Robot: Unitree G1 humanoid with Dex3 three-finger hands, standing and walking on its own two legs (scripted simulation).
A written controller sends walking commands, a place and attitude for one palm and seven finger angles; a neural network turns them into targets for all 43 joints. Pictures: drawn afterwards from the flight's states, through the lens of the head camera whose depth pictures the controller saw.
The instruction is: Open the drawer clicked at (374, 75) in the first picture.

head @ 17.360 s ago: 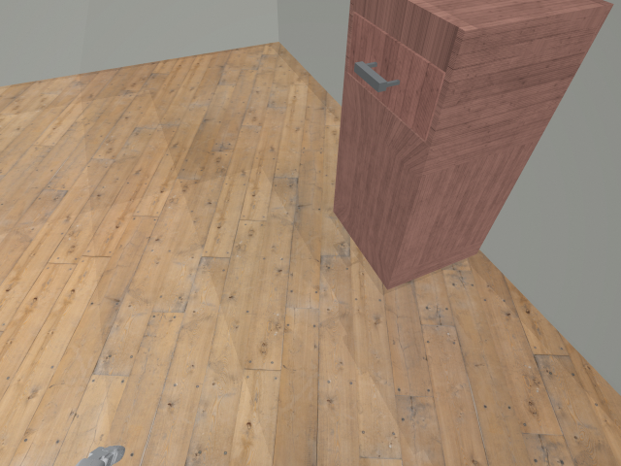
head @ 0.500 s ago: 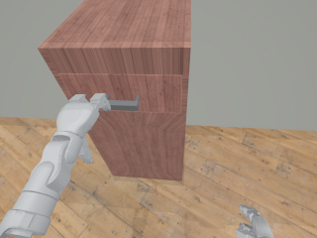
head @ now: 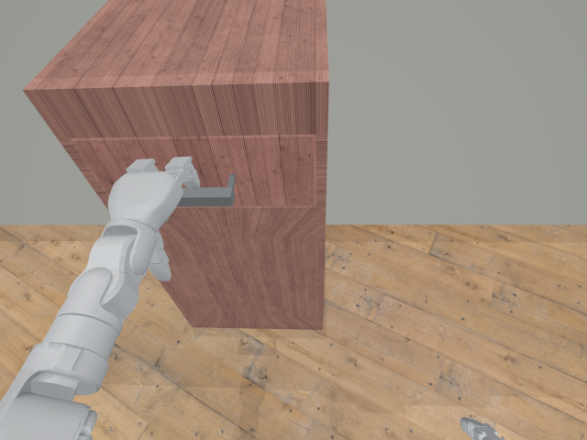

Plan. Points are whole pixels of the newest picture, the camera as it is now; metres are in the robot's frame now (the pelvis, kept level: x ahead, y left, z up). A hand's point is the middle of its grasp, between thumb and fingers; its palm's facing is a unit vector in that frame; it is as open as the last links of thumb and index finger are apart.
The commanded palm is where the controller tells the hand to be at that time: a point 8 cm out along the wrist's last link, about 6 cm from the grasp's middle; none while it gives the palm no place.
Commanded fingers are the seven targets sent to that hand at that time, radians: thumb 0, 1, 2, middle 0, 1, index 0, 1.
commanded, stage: move the hooked fingers above the handle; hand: left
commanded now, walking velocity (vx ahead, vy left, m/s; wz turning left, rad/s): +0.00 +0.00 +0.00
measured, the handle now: (199, 188) +0.53 +0.22 +0.00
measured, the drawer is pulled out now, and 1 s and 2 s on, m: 0.00 0.00 0.00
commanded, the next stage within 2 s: lower the fingers behind the handle in 1.80 s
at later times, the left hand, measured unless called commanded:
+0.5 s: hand (179, 192) +0.46 +0.22 +0.07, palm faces -0.04 -0.03 -1.00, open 13.8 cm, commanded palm +0.45 +0.22 +0.12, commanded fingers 0.00 -0.50 0.30 -0.30 -1.20 -0.30 -1.20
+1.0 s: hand (180, 184) +0.48 +0.22 +0.06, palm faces -0.04 -0.04 -1.00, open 13.8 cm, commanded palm +0.47 +0.23 +0.12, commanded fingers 0.00 -0.50 0.30 -0.30 -1.20 -0.30 -1.20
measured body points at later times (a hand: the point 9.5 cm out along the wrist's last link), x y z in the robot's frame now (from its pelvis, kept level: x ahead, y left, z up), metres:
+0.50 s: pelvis +0.00 -0.01 -0.01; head +0.06 -0.02 +0.44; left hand +0.46 +0.22 +0.12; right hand +0.06 -0.28 -0.14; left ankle +0.02 +0.11 -0.73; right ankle -0.04 -0.10 -0.73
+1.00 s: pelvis +0.01 +0.01 -0.01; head +0.07 -0.01 +0.43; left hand +0.48 +0.22 +0.12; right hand +0.01 -0.27 -0.15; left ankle +0.02 +0.11 -0.73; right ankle -0.04 -0.10 -0.73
